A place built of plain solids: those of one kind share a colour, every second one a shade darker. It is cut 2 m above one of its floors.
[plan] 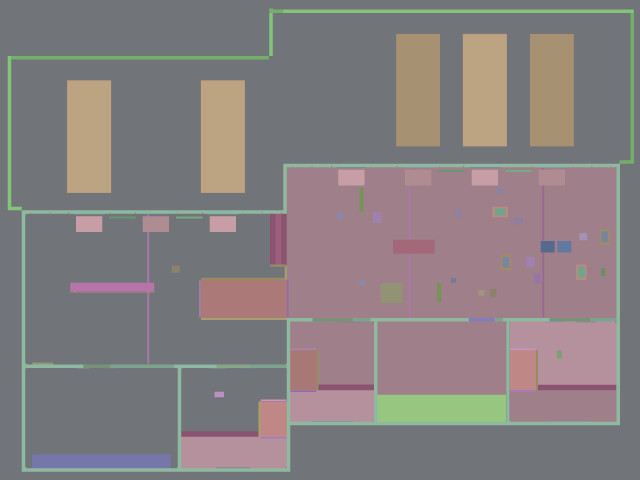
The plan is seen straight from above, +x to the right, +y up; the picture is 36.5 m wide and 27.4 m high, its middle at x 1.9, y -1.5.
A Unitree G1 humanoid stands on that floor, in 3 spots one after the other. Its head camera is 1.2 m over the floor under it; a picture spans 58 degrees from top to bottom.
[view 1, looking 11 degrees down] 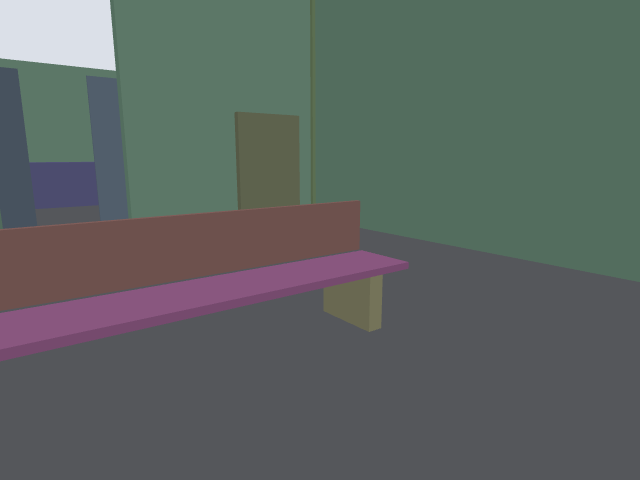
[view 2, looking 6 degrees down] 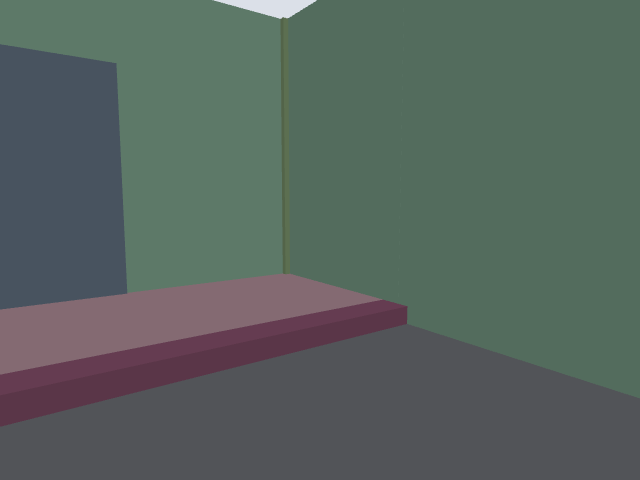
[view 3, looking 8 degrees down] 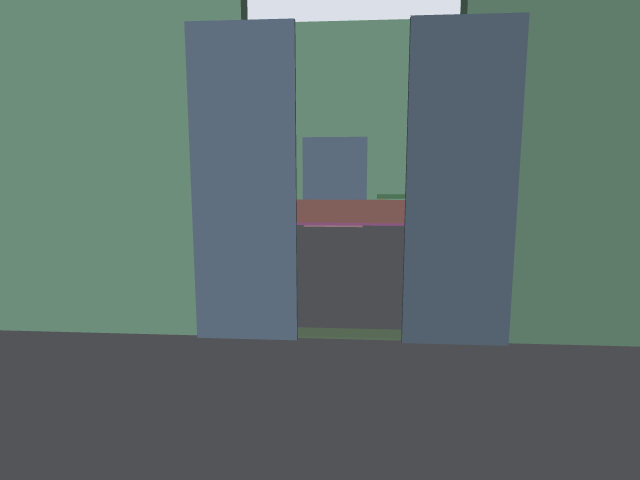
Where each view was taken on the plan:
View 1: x -10.03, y -1.90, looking -127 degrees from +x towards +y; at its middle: seat_row_back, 3.26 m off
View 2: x -3.05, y -9.71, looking -126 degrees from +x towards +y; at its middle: wall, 5.08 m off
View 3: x -10.85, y -11.95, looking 94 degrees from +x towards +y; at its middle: ground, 8.62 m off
